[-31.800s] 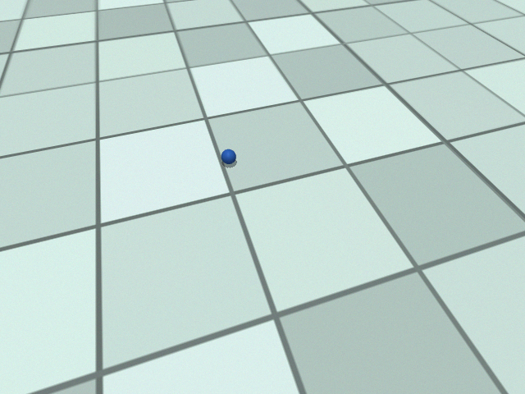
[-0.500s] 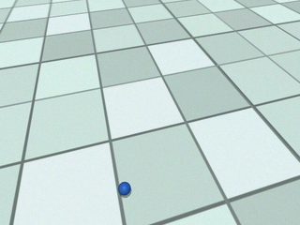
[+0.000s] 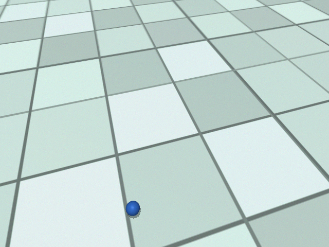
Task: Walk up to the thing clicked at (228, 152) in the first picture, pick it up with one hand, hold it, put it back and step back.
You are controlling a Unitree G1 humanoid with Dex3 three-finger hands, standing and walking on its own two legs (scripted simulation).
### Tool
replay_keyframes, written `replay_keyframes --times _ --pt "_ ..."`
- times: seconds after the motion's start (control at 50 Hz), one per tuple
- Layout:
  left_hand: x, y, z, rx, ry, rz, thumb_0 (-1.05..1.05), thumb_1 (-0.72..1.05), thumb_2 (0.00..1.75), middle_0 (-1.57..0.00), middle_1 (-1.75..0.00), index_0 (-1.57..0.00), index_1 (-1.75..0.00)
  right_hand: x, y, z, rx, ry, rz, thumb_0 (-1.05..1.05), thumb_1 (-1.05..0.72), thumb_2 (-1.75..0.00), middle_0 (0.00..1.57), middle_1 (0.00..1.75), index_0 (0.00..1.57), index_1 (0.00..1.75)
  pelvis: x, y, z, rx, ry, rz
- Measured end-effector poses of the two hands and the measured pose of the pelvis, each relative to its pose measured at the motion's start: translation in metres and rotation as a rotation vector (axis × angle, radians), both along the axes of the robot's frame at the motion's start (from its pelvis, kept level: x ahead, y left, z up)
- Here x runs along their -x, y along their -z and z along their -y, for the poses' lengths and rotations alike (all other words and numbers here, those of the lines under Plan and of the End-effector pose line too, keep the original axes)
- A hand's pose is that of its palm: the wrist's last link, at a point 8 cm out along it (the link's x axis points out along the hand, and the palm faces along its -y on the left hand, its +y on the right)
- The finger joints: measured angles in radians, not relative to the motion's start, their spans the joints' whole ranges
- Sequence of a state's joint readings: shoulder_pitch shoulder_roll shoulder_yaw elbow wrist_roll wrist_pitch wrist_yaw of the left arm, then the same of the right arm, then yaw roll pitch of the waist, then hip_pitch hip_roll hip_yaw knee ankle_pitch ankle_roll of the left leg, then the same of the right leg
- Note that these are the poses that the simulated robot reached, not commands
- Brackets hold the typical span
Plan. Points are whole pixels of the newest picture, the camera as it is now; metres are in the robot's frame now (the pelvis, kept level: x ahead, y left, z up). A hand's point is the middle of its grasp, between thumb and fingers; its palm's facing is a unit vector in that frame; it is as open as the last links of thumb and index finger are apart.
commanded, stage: stand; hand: left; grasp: from above
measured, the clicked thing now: (132, 208) +0.42 +0.20 -0.74
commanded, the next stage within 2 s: step back in 0.64 s
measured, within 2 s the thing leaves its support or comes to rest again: neither
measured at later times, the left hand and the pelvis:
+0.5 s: hand out of the picture +0.08 +0.24 -0.16, palm faces +0.01 -0.94 -0.33, open 7.4 cm; pelvis +0.00 +0.00 +0.00, yaw +0 degrees
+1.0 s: hand out of the picture +0.09 +0.31 -0.18, palm faces -0.03 -0.93 -0.37, open 7.4 cm; pelvis -0.07 +0.05 -0.02, yaw -1 degrees
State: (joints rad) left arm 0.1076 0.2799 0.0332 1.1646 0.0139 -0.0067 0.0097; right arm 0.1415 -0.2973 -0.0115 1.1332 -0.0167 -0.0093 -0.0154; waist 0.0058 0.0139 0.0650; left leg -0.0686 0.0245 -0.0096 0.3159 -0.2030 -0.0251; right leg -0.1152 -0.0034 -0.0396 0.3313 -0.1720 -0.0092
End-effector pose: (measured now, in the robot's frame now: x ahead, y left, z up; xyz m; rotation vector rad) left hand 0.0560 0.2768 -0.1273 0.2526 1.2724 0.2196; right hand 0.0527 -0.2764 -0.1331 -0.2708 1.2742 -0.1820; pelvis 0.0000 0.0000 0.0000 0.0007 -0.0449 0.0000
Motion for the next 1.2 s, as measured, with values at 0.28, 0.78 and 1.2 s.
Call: replay_keyframes --times 0.28,0.78,1.2 --pt "-0.012 -0.007 -0.012 -0.031 0.013 0.025 0.01 0.9 0.89 -0.2 -0.3 -0.2 -0.3 -0.014 -0.006 0.012 0.023 -0.011 0.029 0.0 -0.9 -0.89 0.21 0.29 0.2 0.3 -0.003 0.0 0.001 -0.001 0.002 -0.002" --pt "-0.014 -0.007 -0.028 -0.056 0.046 0.055 0.01 0.9 0.89 -0.21 -0.3 -0.21 -0.3 -0.005 -0.007 0.022 0.05 0.006 0.032 0.0 -0.9 -0.89 0.21 0.29 0.2 0.3 0.023 0.005 -0.005 -0.002 0.026 -0.014" --pt "0.025 0.013 -0.08 -0.042 0.147 0.073 0.01 0.9 0.89 -0.2 -0.3 -0.2 -0.3 0.097 -0.023 -0.025 0.138 0.043 0.049 0.0 -0.9 -0.89 0.21 0.3 0.2 0.3 0.102 0.014 -0.059 0.026 0.07 -0.01"
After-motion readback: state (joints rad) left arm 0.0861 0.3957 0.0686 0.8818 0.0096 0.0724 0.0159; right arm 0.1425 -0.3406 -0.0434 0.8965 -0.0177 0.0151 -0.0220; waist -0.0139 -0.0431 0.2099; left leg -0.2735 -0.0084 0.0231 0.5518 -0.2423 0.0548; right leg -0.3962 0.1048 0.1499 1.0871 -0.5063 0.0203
